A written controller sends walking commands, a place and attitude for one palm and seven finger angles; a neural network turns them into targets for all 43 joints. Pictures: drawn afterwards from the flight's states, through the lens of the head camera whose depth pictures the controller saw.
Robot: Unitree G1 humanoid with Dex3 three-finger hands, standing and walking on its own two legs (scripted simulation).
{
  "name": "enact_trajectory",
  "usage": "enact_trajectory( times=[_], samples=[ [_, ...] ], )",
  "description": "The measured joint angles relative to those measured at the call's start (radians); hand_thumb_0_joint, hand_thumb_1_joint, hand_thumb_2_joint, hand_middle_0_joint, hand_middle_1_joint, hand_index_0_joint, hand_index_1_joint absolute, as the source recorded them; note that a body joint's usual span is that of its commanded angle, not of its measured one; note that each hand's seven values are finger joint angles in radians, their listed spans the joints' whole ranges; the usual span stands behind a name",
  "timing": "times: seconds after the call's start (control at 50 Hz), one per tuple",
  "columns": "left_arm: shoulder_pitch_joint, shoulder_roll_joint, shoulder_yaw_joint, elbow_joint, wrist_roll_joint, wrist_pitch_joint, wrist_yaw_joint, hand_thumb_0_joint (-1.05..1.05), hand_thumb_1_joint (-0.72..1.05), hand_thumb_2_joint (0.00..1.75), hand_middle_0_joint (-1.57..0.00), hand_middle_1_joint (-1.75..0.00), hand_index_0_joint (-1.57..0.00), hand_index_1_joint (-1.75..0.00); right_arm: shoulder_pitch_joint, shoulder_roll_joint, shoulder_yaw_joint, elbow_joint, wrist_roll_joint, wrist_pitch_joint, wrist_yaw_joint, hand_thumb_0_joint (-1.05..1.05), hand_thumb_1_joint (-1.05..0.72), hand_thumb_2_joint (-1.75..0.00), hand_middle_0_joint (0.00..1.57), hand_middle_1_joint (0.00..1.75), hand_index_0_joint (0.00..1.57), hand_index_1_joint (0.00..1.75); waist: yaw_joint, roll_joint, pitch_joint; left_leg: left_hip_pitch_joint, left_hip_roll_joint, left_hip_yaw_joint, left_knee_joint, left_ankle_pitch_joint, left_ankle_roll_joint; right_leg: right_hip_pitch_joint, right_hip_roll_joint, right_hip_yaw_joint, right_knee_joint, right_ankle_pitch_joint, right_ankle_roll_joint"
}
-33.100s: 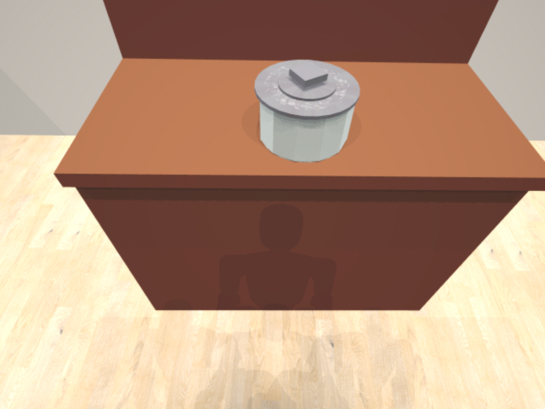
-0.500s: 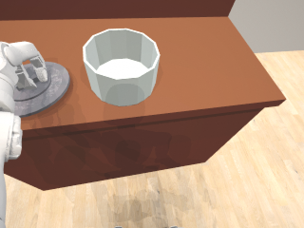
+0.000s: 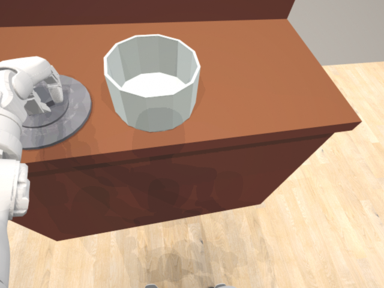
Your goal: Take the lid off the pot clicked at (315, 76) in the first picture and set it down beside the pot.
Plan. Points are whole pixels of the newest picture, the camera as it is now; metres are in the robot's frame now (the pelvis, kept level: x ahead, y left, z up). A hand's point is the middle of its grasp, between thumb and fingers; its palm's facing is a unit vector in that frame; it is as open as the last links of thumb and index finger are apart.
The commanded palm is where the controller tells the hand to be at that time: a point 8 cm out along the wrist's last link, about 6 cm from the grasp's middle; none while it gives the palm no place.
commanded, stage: open the fingers wide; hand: left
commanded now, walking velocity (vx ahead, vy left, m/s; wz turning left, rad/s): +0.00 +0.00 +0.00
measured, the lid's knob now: (35, 100) +0.51 +0.30 +0.06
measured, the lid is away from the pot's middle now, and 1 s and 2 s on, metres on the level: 0.26 0.26 0.26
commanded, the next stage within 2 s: raise the empty hand in 0.82 s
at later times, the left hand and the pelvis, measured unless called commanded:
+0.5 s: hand (46, 92) +0.51 +0.27 +0.09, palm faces -0.44 -0.10 -0.89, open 9.2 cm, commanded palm +0.53 +0.27 +0.15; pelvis +0.01 -0.01 +0.00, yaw +0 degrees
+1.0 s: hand (40, 93) +0.50 +0.27 +0.10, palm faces -0.44 -0.11 -0.89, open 11.0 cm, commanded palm +0.52 +0.27 +0.17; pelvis +0.02 -0.01 +0.00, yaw +0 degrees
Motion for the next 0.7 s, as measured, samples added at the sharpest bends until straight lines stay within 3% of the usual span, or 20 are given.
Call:
enact_trajectory(
  times=[0.08,0.32,0.5,0.7],
  samples=[
    [-0.018,-0.015,-0.038,0.021,-0.007,0.032,-0.014,-0.04,0.31,0.70,-0.37,-1.00,-0.80,-1.16,-0.019,-0.002,0.001,-0.001,0.001,-0.004,0.000,0.01,-0.91,-0.90,0.20,0.30,0.20,0.30,0.006,0.002,0.003,0.012,-0.003,-0.004,-0.008,0.004,0.001,0.014,-0.003,-0.004,-0.008,0.002,0.003],
    [-0.058,-0.019,-0.061,0.022,-0.014,0.005,-0.041,-0.01,0.25,0.70,-0.41,-0.98,-0.62,-1.06,-0.038,-0.017,-0.002,-0.006,0.001,-0.011,-0.011,0.00,-0.91,-0.90,0.20,0.30,0.20,0.30,0.013,-0.002,0.005,0.006,-0.007,-0.009,-0.007,0.000,-0.005,0.004,-0.006,-0.009,0.006,-0.011,0.004],
    [-0.051,-0.001,-0.031,0.025,0.000,0.012,-0.031,0.00,0.14,0.68,-0.41,-0.93,-0.49,-0.96,-0.023,-0.016,0.000,-0.013,0.001,-0.003,-0.013,0.00,-0.91,-0.90,0.20,0.30,0.20,0.30,-0.002,0.001,0.000,-0.001,0.003,-0.003,-0.004,-0.012,-0.010,-0.009,0.003,-0.001,0.011,-0.019,0.006],
    [0.002,0.014,0.004,-0.002,-0.013,0.010,-0.042,0.00,0.01,0.68,-0.38,-0.85,-0.40,-0.86,-0.001,-0.011,0.002,-0.018,0.007,0.016,-0.010,0.01,-0.91,-0.90,0.20,0.30,0.20,0.30,-0.001,0.009,-0.007,0.025,0.011,0.006,-0.017,-0.022,-0.013,0.013,0.010,0.009,-0.003,-0.023,0.004]
  ],
)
